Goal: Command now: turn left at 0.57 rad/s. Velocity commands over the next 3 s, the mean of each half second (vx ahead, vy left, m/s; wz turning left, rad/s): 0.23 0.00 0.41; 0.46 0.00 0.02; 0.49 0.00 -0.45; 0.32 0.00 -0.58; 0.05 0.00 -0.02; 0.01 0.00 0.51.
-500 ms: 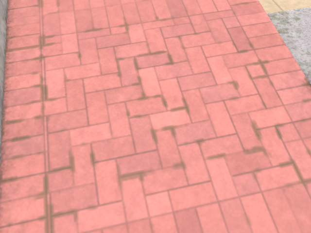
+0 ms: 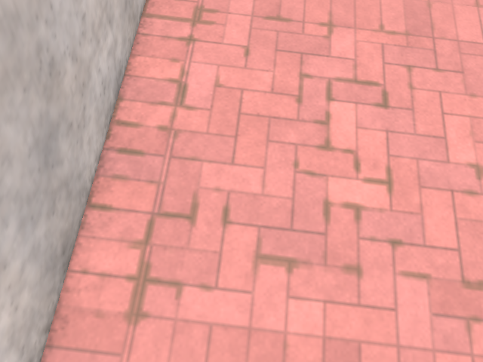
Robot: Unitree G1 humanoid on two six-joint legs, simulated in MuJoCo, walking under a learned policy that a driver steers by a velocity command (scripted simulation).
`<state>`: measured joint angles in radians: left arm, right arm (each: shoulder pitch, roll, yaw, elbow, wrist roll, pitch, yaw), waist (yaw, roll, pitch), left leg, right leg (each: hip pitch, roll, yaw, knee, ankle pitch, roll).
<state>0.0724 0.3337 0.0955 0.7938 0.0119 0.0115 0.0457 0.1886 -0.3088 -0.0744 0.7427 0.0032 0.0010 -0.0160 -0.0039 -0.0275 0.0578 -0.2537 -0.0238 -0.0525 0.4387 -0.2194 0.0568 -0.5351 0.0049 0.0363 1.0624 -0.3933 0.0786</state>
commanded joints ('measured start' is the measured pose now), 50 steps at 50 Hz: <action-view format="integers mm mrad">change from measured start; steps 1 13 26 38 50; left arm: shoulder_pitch -35 153 249 171 -41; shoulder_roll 65 90 155 99 -29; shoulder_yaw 14 15 -6 -52 -74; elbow -85 -66 -68 -132 -177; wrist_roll -8 -20 -22 -33 -19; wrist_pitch -12 -106 -100 -126 -75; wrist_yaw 9 -58 -53 -75 -84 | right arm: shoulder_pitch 11 -19 -204 157 236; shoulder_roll -177 -64 -20 -162 -162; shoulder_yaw -42 4 47 -7 7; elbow -64 -103 -187 -58 56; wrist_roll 1 -5 -2 -17 -30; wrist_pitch -9 -11 -94 -92 -74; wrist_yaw -12 -9 41 32 -19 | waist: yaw -7 65 113 -44 -35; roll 153 128 -77 79 132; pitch -147 -112 14 -61 42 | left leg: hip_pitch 226 -181 -291 310 129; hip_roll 240 76 71 348 279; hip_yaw -252 -326 109 -394 86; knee -67 71 256 -232 -369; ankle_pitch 473 -385 46 -222 147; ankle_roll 182 64 -111 189 104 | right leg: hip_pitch -88 553 436 -267 -273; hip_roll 10 -56 -154 -77 -60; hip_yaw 34 67 101 68 -18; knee -89 -692 -896 172 -67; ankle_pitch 49 146 346 29 397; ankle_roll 21 -116 -291 -128 -36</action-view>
